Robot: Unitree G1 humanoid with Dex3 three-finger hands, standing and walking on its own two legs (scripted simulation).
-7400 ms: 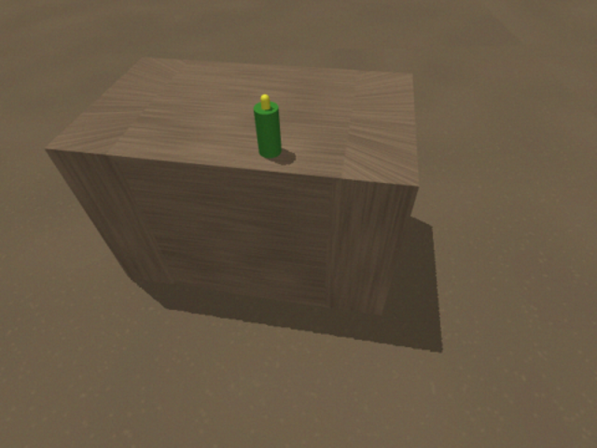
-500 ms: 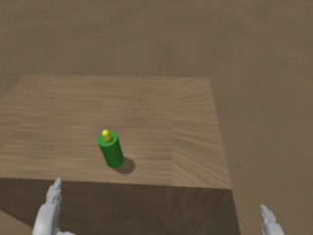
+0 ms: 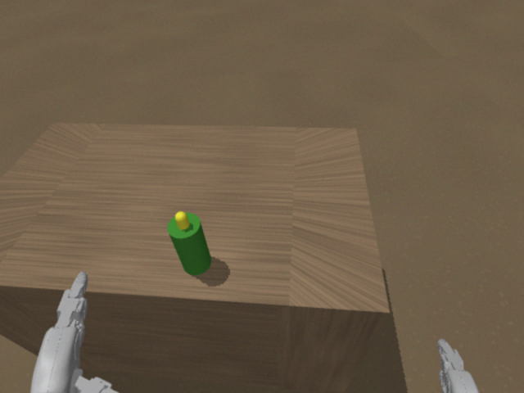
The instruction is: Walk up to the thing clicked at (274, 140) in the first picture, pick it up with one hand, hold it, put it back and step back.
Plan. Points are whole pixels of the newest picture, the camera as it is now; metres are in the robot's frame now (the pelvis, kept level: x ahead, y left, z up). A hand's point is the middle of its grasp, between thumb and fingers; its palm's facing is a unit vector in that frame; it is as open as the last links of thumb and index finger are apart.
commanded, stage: rise first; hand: left
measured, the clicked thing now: (189, 240) +0.41 +0.19 -0.05
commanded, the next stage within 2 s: go down in 0.16 s
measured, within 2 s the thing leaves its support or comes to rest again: neither
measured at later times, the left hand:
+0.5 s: hand (102, 340) +0.19 +0.25 +0.03, palm faces +0.28 -0.92 -0.29, open 17.5 cm
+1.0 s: hand (73, 269) +0.28 +0.32 +0.06, palm faces +0.20 -0.98 -0.04, open 17.5 cm
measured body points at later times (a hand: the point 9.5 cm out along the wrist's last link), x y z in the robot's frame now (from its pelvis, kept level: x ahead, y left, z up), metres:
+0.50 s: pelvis +0.00 +0.00 -0.01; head +0.00 +0.00 +0.44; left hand +0.17 +0.30 +0.05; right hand +0.17 -0.25 -0.09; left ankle -0.03 +0.13 -0.74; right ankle +0.03 -0.13 -0.74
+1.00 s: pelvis -0.01 +0.01 -0.01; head +0.01 +0.02 +0.44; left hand +0.26 +0.37 +0.07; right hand +0.14 -0.25 -0.10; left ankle -0.03 +0.13 -0.74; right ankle +0.03 -0.13 -0.74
